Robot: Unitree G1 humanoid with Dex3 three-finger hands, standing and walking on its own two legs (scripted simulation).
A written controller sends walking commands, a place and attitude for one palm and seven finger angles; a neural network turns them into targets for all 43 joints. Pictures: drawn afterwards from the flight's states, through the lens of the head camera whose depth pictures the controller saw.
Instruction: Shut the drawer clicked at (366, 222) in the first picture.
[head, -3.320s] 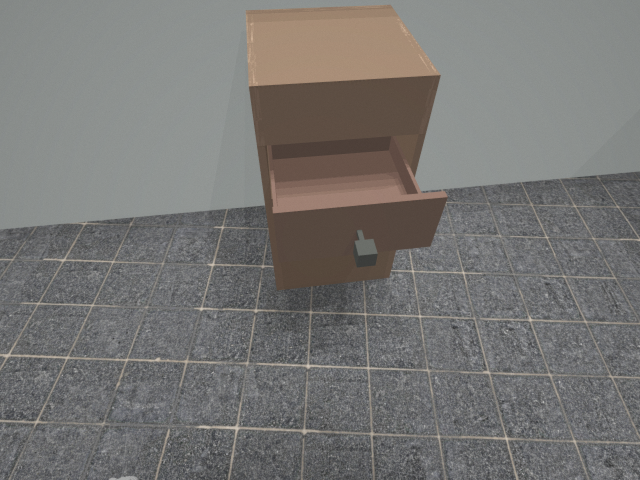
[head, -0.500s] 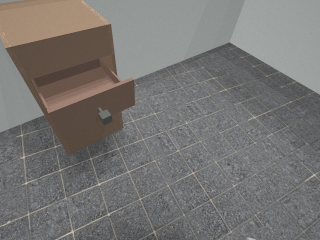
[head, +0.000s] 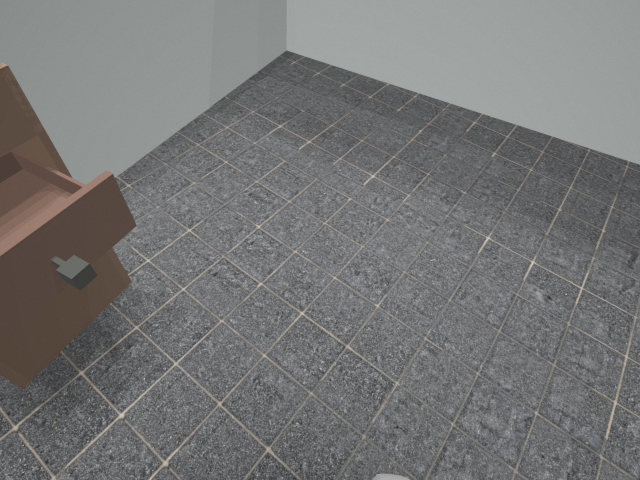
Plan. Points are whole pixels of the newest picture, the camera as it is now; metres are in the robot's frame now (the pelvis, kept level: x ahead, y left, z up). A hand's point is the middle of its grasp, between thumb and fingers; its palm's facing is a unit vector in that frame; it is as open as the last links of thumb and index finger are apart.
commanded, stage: walk to a spot facing it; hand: left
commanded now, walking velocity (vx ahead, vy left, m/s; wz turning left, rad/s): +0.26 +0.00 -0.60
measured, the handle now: (69, 268) +0.52 +0.51 -0.21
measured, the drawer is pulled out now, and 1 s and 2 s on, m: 0.23 0.23 0.23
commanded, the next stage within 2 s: turn to face it in 1.28 s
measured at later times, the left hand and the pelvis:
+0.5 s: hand out of the picture +0.09 +0.12 -0.17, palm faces -0.15 -0.97 -0.18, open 7.4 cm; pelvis +0.09 -0.06 +0.00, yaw -15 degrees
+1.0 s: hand (262, 295) +0.45 +0.11 -0.17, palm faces -0.44 -0.88 -0.18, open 7.4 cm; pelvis +0.28 -0.03 +0.00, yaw -32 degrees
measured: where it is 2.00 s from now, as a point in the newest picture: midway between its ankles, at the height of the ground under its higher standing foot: (356, 427)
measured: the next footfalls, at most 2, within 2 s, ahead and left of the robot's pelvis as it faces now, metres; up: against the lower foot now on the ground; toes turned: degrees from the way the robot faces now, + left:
right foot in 0.12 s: +0.03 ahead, -0.15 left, +0.00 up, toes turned -11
left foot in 0.64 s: +0.32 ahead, +0.03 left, +0.00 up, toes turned -14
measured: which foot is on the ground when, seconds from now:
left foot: down 0.00-0.12, up 0.14-0.62, down 0.64-1.00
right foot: up 0.00-0.10, down 0.12-0.66, up 0.68-1.00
